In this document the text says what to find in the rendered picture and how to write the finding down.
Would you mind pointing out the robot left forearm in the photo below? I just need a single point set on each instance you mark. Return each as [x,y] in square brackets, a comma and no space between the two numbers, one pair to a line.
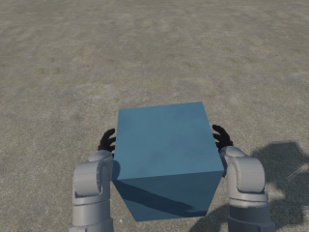
[91,194]

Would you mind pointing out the robot left hand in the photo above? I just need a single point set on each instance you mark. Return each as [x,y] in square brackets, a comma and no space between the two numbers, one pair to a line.
[105,142]

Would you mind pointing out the robot right hand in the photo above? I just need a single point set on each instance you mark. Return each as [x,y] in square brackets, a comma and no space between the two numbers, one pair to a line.
[223,137]

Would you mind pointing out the carton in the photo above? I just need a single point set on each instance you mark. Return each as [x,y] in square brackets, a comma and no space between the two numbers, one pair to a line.
[166,163]

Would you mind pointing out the robot right forearm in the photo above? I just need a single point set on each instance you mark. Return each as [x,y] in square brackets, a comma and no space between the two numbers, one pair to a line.
[247,192]

